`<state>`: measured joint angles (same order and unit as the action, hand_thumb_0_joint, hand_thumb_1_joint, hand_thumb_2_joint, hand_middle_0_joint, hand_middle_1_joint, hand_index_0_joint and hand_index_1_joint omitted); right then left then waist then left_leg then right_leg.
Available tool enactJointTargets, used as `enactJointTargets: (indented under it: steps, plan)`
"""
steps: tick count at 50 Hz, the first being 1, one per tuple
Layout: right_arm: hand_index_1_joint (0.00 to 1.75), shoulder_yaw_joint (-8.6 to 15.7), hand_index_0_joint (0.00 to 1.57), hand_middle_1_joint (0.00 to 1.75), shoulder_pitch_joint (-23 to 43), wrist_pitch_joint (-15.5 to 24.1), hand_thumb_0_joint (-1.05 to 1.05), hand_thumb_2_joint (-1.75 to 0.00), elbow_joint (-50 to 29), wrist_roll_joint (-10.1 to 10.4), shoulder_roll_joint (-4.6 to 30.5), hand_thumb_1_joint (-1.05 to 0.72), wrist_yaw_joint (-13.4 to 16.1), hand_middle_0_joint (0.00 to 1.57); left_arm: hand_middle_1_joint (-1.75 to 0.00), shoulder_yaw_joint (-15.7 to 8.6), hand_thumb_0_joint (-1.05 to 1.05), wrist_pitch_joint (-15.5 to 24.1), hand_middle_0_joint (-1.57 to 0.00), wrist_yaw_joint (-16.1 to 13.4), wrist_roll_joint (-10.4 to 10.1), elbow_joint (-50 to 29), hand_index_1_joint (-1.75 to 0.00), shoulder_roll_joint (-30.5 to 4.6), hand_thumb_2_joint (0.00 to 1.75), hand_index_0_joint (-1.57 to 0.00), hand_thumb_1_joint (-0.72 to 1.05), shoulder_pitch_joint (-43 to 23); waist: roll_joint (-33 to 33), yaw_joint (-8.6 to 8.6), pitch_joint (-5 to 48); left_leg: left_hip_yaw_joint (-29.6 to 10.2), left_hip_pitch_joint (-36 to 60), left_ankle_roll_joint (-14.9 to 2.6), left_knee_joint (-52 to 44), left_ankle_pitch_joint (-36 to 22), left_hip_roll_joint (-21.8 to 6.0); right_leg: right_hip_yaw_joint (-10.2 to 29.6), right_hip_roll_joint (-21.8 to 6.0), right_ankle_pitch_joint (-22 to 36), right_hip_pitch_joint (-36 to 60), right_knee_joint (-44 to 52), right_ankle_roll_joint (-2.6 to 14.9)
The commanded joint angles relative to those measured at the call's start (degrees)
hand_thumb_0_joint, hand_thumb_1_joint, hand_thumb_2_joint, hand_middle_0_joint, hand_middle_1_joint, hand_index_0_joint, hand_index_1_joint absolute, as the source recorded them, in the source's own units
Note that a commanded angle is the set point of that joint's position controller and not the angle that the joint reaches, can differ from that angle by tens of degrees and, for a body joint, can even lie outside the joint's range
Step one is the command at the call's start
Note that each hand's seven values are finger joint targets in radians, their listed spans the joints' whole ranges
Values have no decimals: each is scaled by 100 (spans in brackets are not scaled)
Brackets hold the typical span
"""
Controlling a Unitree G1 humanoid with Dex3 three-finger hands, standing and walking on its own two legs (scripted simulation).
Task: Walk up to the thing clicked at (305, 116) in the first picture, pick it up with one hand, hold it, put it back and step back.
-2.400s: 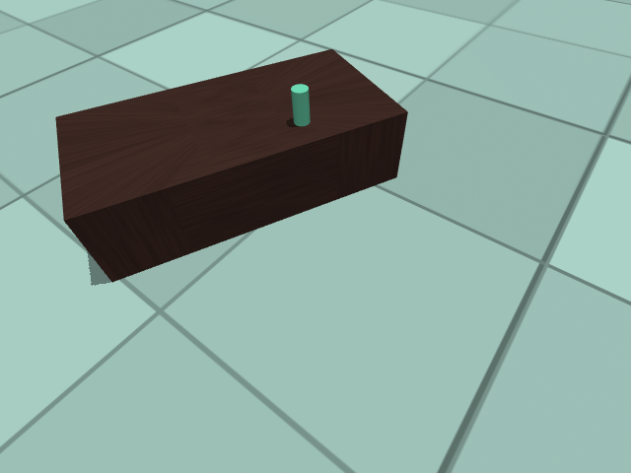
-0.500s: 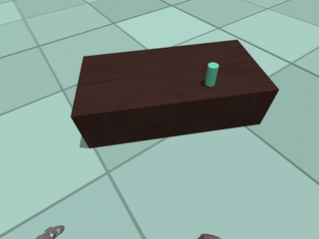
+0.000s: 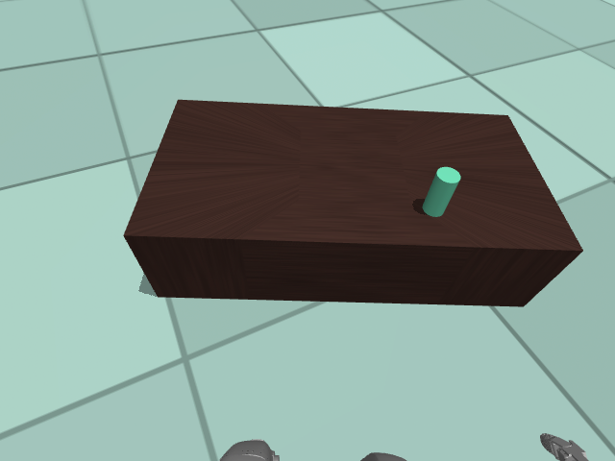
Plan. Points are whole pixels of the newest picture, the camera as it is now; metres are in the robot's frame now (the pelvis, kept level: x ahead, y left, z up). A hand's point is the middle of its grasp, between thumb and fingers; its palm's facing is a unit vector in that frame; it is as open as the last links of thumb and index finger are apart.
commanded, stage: walk up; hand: right
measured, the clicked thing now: (440, 192) +0.89 -0.33 -0.32
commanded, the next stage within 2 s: none
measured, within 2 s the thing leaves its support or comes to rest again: neither
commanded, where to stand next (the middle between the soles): +0.42 -0.14 m, yaw +4 degrees
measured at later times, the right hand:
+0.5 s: hand (587, 413) +0.24 -0.40 -0.13, palm faces -0.11 +0.92 -0.38, open 7.4 cm
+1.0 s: hand (593, 331) +0.38 -0.46 -0.13, palm faces -0.07 +0.91 -0.41, open 7.4 cm
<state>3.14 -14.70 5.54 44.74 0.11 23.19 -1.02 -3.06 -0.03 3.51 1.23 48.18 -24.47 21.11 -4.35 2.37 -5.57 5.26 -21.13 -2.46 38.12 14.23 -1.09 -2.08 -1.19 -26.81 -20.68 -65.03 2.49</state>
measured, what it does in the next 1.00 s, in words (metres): walks ahead: right foot, then left foot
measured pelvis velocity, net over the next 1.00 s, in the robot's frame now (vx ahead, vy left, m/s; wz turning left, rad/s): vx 0.31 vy -0.18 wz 0.05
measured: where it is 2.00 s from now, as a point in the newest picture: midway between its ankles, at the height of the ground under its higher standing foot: (369, 402)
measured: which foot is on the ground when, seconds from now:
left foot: down 0.00-0.28, up 0.30-0.62, down 0.64-1.00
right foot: up 0.00-0.26, down 0.28-0.66, up 0.68-0.98, down 1.00-1.00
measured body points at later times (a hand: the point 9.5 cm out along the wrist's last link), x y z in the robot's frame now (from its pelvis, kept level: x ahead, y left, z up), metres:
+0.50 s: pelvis +0.16 -0.12 +0.01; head +0.18 -0.13 +0.46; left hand +0.19 +0.21 -0.09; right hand +0.24 -0.44 -0.11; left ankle +0.22 +0.01 -0.68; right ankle +0.19 -0.23 -0.72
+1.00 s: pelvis +0.31 -0.18 +0.00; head +0.33 -0.18 +0.45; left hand +0.38 +0.16 -0.10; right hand +0.38 -0.51 -0.10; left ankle +0.30 -0.02 -0.72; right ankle +0.42 -0.31 -0.72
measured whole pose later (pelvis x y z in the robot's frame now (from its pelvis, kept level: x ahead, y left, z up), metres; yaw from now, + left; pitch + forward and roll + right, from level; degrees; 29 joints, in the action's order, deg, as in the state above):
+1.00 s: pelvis +0.31 -0.18 +0.00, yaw +3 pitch -3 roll +1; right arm 2.5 -18.7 2.9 48.4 -0.5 25.3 -1.5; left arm -3.4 3.2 3.0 0.8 50.1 -25.2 15.6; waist -1.1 -1.2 -4.0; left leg 2.9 -15.1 0.3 39.8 21.9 -5.3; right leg -1.3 -4.5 -10.7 -23.6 -36.1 0.3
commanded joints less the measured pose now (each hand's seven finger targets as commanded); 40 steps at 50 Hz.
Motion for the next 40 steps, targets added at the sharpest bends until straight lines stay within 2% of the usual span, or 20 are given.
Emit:
enactJointTargets:
  steps: [1, 3, 5, 7, 11, 13, 14, 15, 16, 19, 21, 27, 29, 31, 32, 33, 34, 36, 38, 40]
  plan:
    - [30, 448, 20, 30, -442, 146, 0, -90, -237, 36, 1636, -90, 169, 20, -30, -451, 0, 188, -20, -5, -20, -414, -30, -1224, 90, -20, 90, 302, 995, -158, 221, -1796, 704, -1030, -1934, -422, -1641, 560, -692, 417, -1120, 164, -122]
    - [30, 456, 20, 30, -436, 185, 0, -90, -268, -30, 1696, -90, 137, 20, -30, -449, 0, 165, -20, 96, -1, -438, -30, -1082, 90, -20, 90, 190, 1239, -173, 228, -1353, 522, -1066, -1936, -490, -1459, 379, -690, 577, -953, 772, -210]
    - [30, 519, 20, 30, -415, 220, 0, -90, -261, -38, 1864, -90, 103, 20, -30, -433, 0, 152, -20, 176, 25, -526, -30, -1022, 90, -20, 90, -102, 1468, -258, 181, -1290, 476, -1115, -2046, 254, -1492, 240, -720, 748, -935, 1432, -210]
    - [30, 547, 20, 30, -482, 213, 0, -90, -229, -50, 1906, -90, 71, 20, -30, -469, 0, 162, -20, 225, 32, -500, -30, -1045, 90, -20, 90, -377, 1433, -356, 178, -1228, 290, -975, -2141, 1043, -1341, 94, -646, 1163, -699, 1948, -208]
    - [30, 546, 20, 30, 148, 107, 0, -90, -290, -63, 1951, -90, 56, 20, -30, -583, 0, 225, -20, 238, 17, -217, -30, -1126, 90, -20, 90, 26, 1245, 122, 395, -968, -539, -725, -1559, 1869, -1262, -296, -382, 1433, 816, 2646, -124]
    - [30, 357, 20, 30, -219, 27, 0, -90, -197, -145, 1431, -90, 77, 20, -30, -725, 0, 315, -20, 162, 71, -26, -30, -1417, 90, -20, 90, 553, 38, 354, 662, -436, -1083, -448, 226, 1866, -682, -253, -108, 622, 1963, 3050, -63]
    - [30, 200, 20, 30, -281, 26, 0, -90, -254, -125, 978, -90, 74, 20, -30, -863, 0, 377, -20, 71, 134, 15, -30, -1843, 90, -20, 90, 1058, -1399, 636, 582, 53, -1945, -174, 2270, 1437, -152, 1480, -1076, -979, 2333, 4159, 276]
    - [30, 179, 20, 30, -50, 26, 0, -90, -389, -44, 1026, -90, 118, 20, -30, -803, 0, 426, -20, 14, 80, -236, -30, -2098, 90, -20, 90, 823, -1576, 570, 359, -211, -2796, 44, 3105, 1709, 269, 3769, -2270, -1510, 1969, 5399, 974]
    - [30, 315, 20, 30, 199, 1, 0, -90, -283, -98, 1487, -90, 167, 20, -30, -752, 0, 414, -20, -6, 1, -341, -30, -2123, 90, -20, 90, 362, -737, 418, -84, -909, -2453, 71, 3260, 1559, -227, 3946, -2494, -1624, 1069, 5531, 1307]
    - [30, 301, 20, 30, -550, 37, 0, -90, 242, 9, 1458, -90, 76, 20, -30, -615, 0, 410, -20, -72, -34, -422, -30, -1638, 90, -20, 90, -312, -656, -65, 48, -744, -1696, 45, 2401, 905, -538, 1943, -1701, -513, 789, 4932, 1119]
    - [30, 332, 20, 30, -668, 10, 0, -90, 382, -41, 1388, -90, -26, 20, -30, -534, 0, 412, -20, -57, -12, -434, -30, -1516, 90, -20, 90, -337, -756, -85, 70, -469, -1029, 112, 1727, 852, -406, 1314, -1452, -138, 304, 4900, 1088]
    - [30, 293, 20, 30, -164, 39, 0, -90, 143, -86, 1177, -90, -106, 20, -30, -491, 0, 431, -20, -34, -12, -578, -30, -1551, 90, -20, 90, -214, -410, 68, 282, -198, -562, 99, 310, 309, -243, 1106, -1646, 537, 773, 4750, 1098]
    - [30, 290, 20, 30, -330, 92, 0, -90, 176, -77, 1089, -90, -92, 20, -30, -434, 0, 399, -20, -32, -46, -608, -30, -1514, 90, -20, 90, -344, -170, -113, 367, -14, 93, 80, -380, -98, -61, 725, -1478, 1081, 660, 4296, 963]
    - [30, 394, 20, 30, -905, 154, 0, -90, 367, -93, 1231, -90, -8, 20, -30, -259, 0, 371, -20, -39, -67, -631, -30, -1210, 90, -20, 90, -329, 391, -501, 676, 8, 1747, -45, -854, -335, 153, 145, -1091, 1870, -143, 3041, 628]
    - [30, 506, 20, 30, -1394, 179, 0, -90, 411, -143, 1564, -90, 64, 20, -30, -181, 0, 376, -20, -52, -99, -689, -30, -925, 90, -20, 90, -198, 1230, -739, 1054, -1165, 2642, -332, -1397, 511, -526, -241, -652, 1937, -732, 1554, 345]
    - [30, 636, 20, 30, -1555, 196, 0, -90, 229, -211, 2122, -90, 124, 20, -30, -161, 0, 341, -20, -42, -132, -737, -30, -674, 90, -20, 90, -63, 1959, -700, 1030, -4055, 3250, -1001, -2121, 1171, -2149, -217, 174, -72, -2256, 409, -25]
    - [30, 677, 20, 30, -1336, 141, 0, -90, 135, -6, 2209, -90, 112, 20, -30, -325, 0, 260, -20, -138, -59, -613, -30, -1374, 90, -20, 90, -198, 1094, -708, 870, -4459, 2557, -1553, -2209, 1476, -2601, 446, -242, -495, -2122, -18, 16]
    - [30, 526, 20, 30, -952, 126, 0, -90, 65, 21, 1854, -90, 132, 20, -30, -307, 0, 239, -20, -154, -72, -519, -30, -1327, 90, -20, 90, -294, 650, -494, 260, -3259, 1918, -1396, -2138, 381, -2164, 774, -431, 20, -2114, -140, -18]
    - [30, 435, 20, 30, -677, 144, 0, -90, 12, 11, 1646, -90, 138, 20, -30, -319, 0, 237, -20, -109, -78, -321, -30, -1275, 90, -20, 90, -43, 887, -304, 169, -2092, 1285, -1044, -2031, -288, -1686, 639, -632, 485, -1589, 496, -69]
    - [30, 419, 20, 30, -497, 151, 0, -90, -45, -44, 1643, -90, 94, 20, -30, -340, 0, 221, -20, -17, -60, -235, -30, -1142, 90, -20, 90, 37, 1290, -263, 186, -1533, 794, -1059, -2114, -143, -1482, 325, -604, 686, -1101, 899, -176]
